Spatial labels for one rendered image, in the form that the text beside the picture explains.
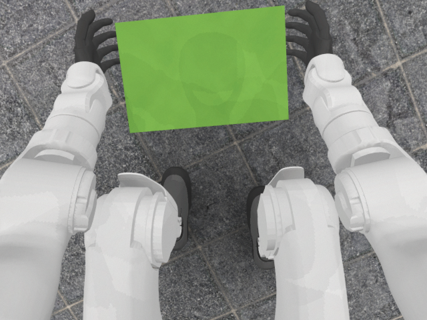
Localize robot left hand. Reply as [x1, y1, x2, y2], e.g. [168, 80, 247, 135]
[74, 9, 120, 74]

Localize carton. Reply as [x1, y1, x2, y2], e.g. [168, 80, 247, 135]
[115, 5, 289, 133]

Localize robot left shin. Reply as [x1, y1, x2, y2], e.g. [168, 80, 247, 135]
[84, 173, 181, 251]

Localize robot right forearm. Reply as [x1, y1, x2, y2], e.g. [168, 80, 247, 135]
[302, 54, 427, 180]

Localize robot right hand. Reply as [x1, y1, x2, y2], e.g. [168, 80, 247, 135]
[285, 0, 333, 68]

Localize right robot upper arm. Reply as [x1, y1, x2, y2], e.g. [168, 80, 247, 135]
[334, 156, 427, 320]

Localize robot right foot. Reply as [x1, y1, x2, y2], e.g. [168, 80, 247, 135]
[247, 186, 275, 270]

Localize left robot upper arm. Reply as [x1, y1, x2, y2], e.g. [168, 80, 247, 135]
[0, 158, 97, 320]

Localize robot left forearm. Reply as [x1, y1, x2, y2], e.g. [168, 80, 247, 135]
[0, 61, 113, 194]

